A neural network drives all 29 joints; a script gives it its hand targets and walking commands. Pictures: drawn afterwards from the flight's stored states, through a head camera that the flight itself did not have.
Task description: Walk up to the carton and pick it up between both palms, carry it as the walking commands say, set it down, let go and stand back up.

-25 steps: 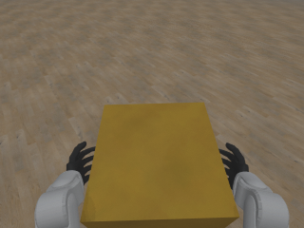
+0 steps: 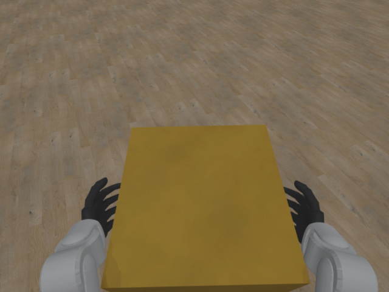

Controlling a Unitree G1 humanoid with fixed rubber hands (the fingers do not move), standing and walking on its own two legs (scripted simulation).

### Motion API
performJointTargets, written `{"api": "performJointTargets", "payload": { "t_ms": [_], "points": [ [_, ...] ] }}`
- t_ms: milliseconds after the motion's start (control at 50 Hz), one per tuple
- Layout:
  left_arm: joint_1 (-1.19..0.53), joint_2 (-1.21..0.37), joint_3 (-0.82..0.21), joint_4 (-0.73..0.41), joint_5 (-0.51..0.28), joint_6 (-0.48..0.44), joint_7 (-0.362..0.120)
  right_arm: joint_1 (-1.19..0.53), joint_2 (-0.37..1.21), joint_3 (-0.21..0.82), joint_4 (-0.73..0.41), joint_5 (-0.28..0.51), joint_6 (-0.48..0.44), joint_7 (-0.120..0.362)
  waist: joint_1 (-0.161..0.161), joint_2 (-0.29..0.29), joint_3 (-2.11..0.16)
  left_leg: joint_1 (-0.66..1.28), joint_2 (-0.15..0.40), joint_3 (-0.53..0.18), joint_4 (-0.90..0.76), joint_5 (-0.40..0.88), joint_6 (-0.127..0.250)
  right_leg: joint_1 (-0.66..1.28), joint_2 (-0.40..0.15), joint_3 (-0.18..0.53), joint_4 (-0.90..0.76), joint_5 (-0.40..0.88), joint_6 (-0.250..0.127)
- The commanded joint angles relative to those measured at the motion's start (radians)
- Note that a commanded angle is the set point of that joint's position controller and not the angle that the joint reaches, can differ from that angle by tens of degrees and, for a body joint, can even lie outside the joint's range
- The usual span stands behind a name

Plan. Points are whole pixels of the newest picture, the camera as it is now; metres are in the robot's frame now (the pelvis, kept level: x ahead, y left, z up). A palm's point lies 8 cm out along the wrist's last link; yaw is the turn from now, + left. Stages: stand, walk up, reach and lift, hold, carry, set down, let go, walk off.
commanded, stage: carry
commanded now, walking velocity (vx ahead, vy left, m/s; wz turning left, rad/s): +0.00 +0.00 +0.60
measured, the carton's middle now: (200, 214) +0.28 +0.00 +0.02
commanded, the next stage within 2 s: none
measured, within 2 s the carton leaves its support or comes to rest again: neither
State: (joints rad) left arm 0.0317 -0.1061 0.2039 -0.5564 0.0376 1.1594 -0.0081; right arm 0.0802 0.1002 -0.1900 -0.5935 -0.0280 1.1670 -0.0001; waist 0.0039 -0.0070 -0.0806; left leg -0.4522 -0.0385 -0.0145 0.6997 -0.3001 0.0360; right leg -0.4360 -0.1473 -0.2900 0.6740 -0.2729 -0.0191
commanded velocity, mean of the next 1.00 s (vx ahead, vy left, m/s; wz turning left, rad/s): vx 0.00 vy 0.00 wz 0.60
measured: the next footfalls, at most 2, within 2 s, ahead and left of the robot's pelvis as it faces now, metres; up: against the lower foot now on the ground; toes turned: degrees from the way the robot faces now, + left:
left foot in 0.62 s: -0.03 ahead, +0.14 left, +0.00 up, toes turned +36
right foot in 0.98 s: +0.05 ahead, -0.06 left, +0.00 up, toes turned +31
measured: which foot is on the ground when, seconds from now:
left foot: down 0.00-0.28, up 0.30-0.60, down 0.62-0.98, up 1.00-1.00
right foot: down 0.00-0.62, up 0.64-0.96, down 0.98-1.00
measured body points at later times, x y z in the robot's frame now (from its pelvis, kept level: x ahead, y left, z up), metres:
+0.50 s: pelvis -0.01 +0.00 +0.02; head -0.01 -0.02 +0.47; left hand +0.16 +0.25 +0.11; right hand +0.28 -0.11 +0.10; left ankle -0.05 +0.11 -0.66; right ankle +0.00 -0.11 -0.72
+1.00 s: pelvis -0.05 +0.02 +0.01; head -0.03 +0.01 +0.46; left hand +0.04 +0.31 +0.10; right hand +0.25 +0.00 +0.09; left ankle -0.06 +0.11 -0.72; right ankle +0.01 -0.08 -0.72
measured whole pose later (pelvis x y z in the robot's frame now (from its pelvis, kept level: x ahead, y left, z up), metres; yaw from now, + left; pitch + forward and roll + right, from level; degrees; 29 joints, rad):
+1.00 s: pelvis -0.05 +0.02 +0.01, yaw +36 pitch +5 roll -1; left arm 0.07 -0.10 0.20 -0.60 0.03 1.13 -0.02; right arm 0.10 0.09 -0.15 -0.65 -0.04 1.17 0.00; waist -0.01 0.05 -0.09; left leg -0.46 -0.03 0.04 0.60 -0.23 0.04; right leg -0.34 -0.03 -0.08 0.55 -0.30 0.02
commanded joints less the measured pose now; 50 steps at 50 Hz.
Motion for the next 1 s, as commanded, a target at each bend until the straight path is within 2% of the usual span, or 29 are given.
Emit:
{"api": "performJointTargets", "payload": {
  "t_ms": [0, 20, 60, 100, 120, 160, 200, 240, 260, 280, 300, 320, 340, 360, 400, 440, 540, 580, 600, 620, 640, 660, 700, 740, 880, 920, 940, 960, 980],
  "points": [
    [-0.337, -0.663, -0.771, -0.103, -0.255, 0.01, -0.036, -0.36, 0.647, 0.77, -0.098, 0.269, 0.01, 0.067, -0.014, -0.066, -0.155, -0.07, 0.114, -0.027, -0.044, 0.046, 0.018, 0.193, -0.217, 0.17, -0.14, -0.041, 0.001],
    [-0.341, -0.66, -0.773, -0.108, -0.251, 0.01, -0.034, -0.354, 0.647, 0.767, -0.091, 0.272, 0.01, 0.069, -0.016, -0.004, -0.14, -0.059, 0.122, -0.067, -0.093, 0.104, 0.029, 0.17, -0.181, 0.141, -0.094, -0.095, 0.022],
    [-0.358, -0.66, -0.779, -0.125, -0.25, 0.009, -0.032, -0.361, 0.644, 0.765, -0.094, 0.28, 0.008, 0.07, -0.017, 0.181, -0.125, -0.028, 0.19, -0.274, -0.282, 0.176, 0.069, 0.119, -0.037, 0.087, 0.067, -0.222, 0.072],
    [-0.37, -0.668, -0.788, -0.141, -0.256, 0.003, -0.034, -0.382, 0.653, 0.785, -0.134, 0.286, 0.001, 0.069, -0.029, 0.218, -0.135, 0.106, 0.237, -0.464, -0.345, 0.317, 0.139, -0.021, 0.077, 0.183, 0.199, -0.309, 0.1],
    [-0.355, -0.676, -0.792, -0.129, -0.255, 0.0, -0.036, -0.392, 0.651, 0.794, -0.15, 0.288, -0.002, 0.069, -0.032, 0.215, -0.155, 0.163, 0.252, -0.485, -0.347, 0.374, 0.166, -0.085, 0.109, 0.248, 0.248, -0.337, 0.099],
    [-0.319, -0.686, -0.793, -0.123, -0.254, -0.005, -0.039, -0.391, 0.659, 0.812, -0.168, 0.292, -0.007, 0.072, -0.017, 0.162, -0.207, 0.227, 0.245, -0.416, -0.311, 0.46, 0.16, -0.102, 0.122, 0.293, 0.208, -0.277, 0.083],
    [-0.302, -0.67, -0.781, -0.123, -0.258, -0.008, -0.035, -0.373, 0.653, 0.817, -0.16, 0.291, -0.011, 0.074, -0.001, 0.154, -0.254, 0.215, 0.202, -0.339, -0.278, 0.509, 0.118, 0.017, 0.153, 0.272, 0.033, -0.178, 0.076],
    [-0.264, -0.648, -0.759, -0.108, -0.252, -0.008, -0.03, -0.361, 0.619, 0.807, -0.148, 0.287, -0.011, 0.07, 0.023, 0.143, -0.28, 0.096, 0.157, -0.25, -0.241, 0.396, 0.054, 0.263, 0.137, 0.229, -0.23, -0.032, 0.065],
    [-0.252, -0.627, -0.744, -0.101, -0.249, -0.007, -0.028, -0.348, 0.598, 0.795, -0.133, 0.279, -0.008, 0.066, 0.03, 0.092, -0.268, -0.021, 0.125, -0.21, -0.189, 0.25, 0.011, 0.395, 0.065, 0.277, -0.319, 0.003, 0.057],
    [-0.256, -0.601, -0.741, -0.103, -0.25, -0.007, -0.027, -0.328, 0.585, 0.788, -0.127, 0.264, -0.003, 0.059, 0.021, -0.12, -0.235, -0.197, 0.025, -0.067, -0.053, 0.015, -0.057, 0.493, -0.159, 0.463, -0.399, 0.069, -0.009],
    [-0.241, -0.602, -0.73, -0.079, -0.252, -0.004, -0.026, -0.365, 0.561, 0.783, -0.138, 0.255, 0.003, 0.052, 0.012, -0.346, -0.19, -0.281, 0.003, 0.087, 0.215, -0.263, -0.082, 0.397, -0.396, 0.578, -0.399, 0.314, -0.125],
    [-0.25, -0.612, -0.72, -0.104, -0.252, -0.006, -0.031, -0.393, 0.585, 0.802, -0.135, 0.266, 0.002, 0.052, -0.003, -0.24, -0.133, -0.253, 0.068, 0.071, 0.371, -0.268, -0.102, 0.319, -0.363, 0.5, -0.365, 0.45, -0.126],
    [-0.27, -0.615, -0.722, -0.127, -0.254, -0.006, -0.036, -0.404, 0.608, 0.807, -0.129, 0.28, 0.002, 0.054, -0.005, -0.134, -0.101, -0.213, 0.077, 0.054, 0.46, -0.207, -0.105, 0.248, -0.304, 0.403, -0.342, 0.465, -0.125],
    [-0.287, -0.608, -0.724, -0.132, -0.256, -0.005, -0.038, -0.401, 0.624, 0.805, -0.11, 0.284, 0.002, 0.057, -0.005, -0.082, -0.092, -0.194, 0.086, 0.06, 0.495, -0.138, -0.109, 0.22, -0.258, 0.323, -0.332, 0.436, -0.117],
    [-0.296, -0.589, -0.721, -0.134, -0.257, -0.002, -0.037, -0.394, 0.634, 0.798, -0.089, 0.279, 0.003, 0.054, -0.011, -0.122, -0.103, -0.189, 0.091, 0.106, 0.397, -0.086, -0.114, 0.265, -0.201, 0.211, -0.278, 0.49, -0.081],
    [-0.291, -0.578, -0.72, -0.135, -0.263, 0.001, -0.037, -0.393, 0.625, 0.799, -0.109, 0.272, 0.005, 0.043, -0.004, -0.188, -0.12, -0.137, 0.07, 0.153, 0.283, -0.094, -0.109, 0.272, -0.187, 0.165, -0.252, 0.522, -0.058],
    [-0.277, -0.573, -0.74, -0.151, -0.281, 0.014, -0.033, -0.356, 0.589, 0.769, -0.12, 0.251, 0.021, 0.029, 0.015, -0.259, -0.17, -0.027, 0.031, 0.239, 0.023, -0.081, -0.07, 0.333, -0.241, 0.135, -0.151, 0.527, -0.023],
    [-0.281, -0.567, -0.746, -0.161, -0.281, 0.019, -0.029, -0.324, 0.582, 0.755, -0.103, 0.244, 0.024, 0.031, -0.006, -0.187, -0.202, 0.125, 0.038, 0.263, -0.185, 0.076, -0.069, 0.298, -0.235, 0.076, -0.003, 0.469, 0.04],
    [-0.292, -0.557, -0.749, -0.161, -0.274, 0.022, -0.027, -0.311, 0.578, 0.746, -0.088, 0.243, 0.023, 0.031, -0.018, -0.085, -0.221, 0.265, 0.097, 0.197, -0.251, 0.168, -0.054, 0.185, -0.207, 0.052, 0.12, 0.352, 0.091],
    [-0.303, -0.544, -0.755, -0.175, -0.27, 0.026, -0.027, -0.308, 0.571, 0.747, -0.088, 0.24, 0.019, 0.032, -0.028, 0.134, -0.209, 0.431, 0.298, -0.058, -0.233, 0.617, 0.003, -0.074, -0.124, 0.057, 0.324, -0.16, 0.138],
    [-0.319, -0.556, -0.772, -0.181, -0.28, 0.032, -0.028, -0.28, 0.559, 0.727, -0.07, 0.221, 0.018, 0.029, -0.041, 0.381, -0.186, 0.46, 0.484, -0.329, -0.247, 0.99, 0.157, -0.277, 0.025, 0.111, 0.522, -0.524, 0.166],
    [-0.325, -0.594, -0.786, -0.179, -0.294, 0.029, -0.039, -0.315, 0.572, 0.734, -0.122, 0.227, 0.014, 0.03, -0.038, 0.262, -0.181, 0.383, 0.459, -0.302, -0.246, 0.99, 0.213, -0.259, 0.008, 0.247, 0.654, -0.48, 0.153],
    [-0.367, -0.67, -0.819, -0.166, -0.33, 0.019, -0.057, -0.347, 0.629, 0.746, -0.128, 0.233, 0.006, 0.036, -0.024, 0.125, -0.196, 0.284, 0.368, -0.165, -0.273, 0.733, 0.175, -0.229, -0.005, 0.293, 0.664, -0.302, 0.134],
    [-0.363, -0.721, -0.833, -0.161, -0.33, -0.002, -0.064, -0.366, 0.673, 0.78, -0.143, 0.255, -0.015, 0.05, -0.017, 0.122, -0.201, 0.237, 0.293, -0.096, -0.287, 0.53, 0.13, -0.179, 0.013, 0.276, 0.542, -0.192, 0.116],
    [-0.252, -0.632, -0.796, -0.171, -0.279, -0.014, -0.042, -0.314, 0.62, 0.82, -0.157, 0.27, -0.019, 0.06, -0.019, 0.187, -0.23, 0.235, 0.257, -0.185, -0.321, 0.382, 0.131, 0.025, 0.122, 0.244, 0.066, -0.199, 0.072],
    [-0.23, -0.612, -0.774, -0.16, -0.27, -0.005, -0.04, -0.32, 0.597, 0.821, -0.162, 0.269, -0.009, 0.058, -0.004, 0.186, -0.23, 0.201, 0.231, -0.173, -0.283, 0.375, 0.105, 0.137, 0.127, 0.212, -0.159, -0.104, 0.058],
    [-0.221, -0.605, -0.761, -0.15, -0.265, 0.0, -0.04, -0.327, 0.585, 0.819, -0.161, 0.267, -0.004, 0.057, 0.007, 0.164, -0.241, 0.128, 0.215, -0.149, -0.246, 0.335, 0.068, 0.26, 0.089, 0.214, -0.278, -0.015, 0.054],
    [-0.219, -0.592, -0.745, -0.139, -0.26, 0.006, -0.041, -0.327, 0.576, 0.816, -0.154, 0.258, 0.002, 0.054, 0.009, 0.073, -0.229, 0.0, 0.177, -0.124, -0.168, 0.239, 0.014, 0.378, -0.007, 0.306, -0.338, 0.005, 0.045],
    [-0.221, -0.569, -0.732, -0.125, -0.255, 0.005, -0.041, -0.341, 0.56, 0.819, -0.175, 0.252, 0.008, 0.053, 0.002, -0.229, -0.194, -0.174, 0.045, 0.038, 0.005, 0.006, -0.055, 0.422, -0.246, 0.54, -0.354, 0.189, -0.049]
  ]
}}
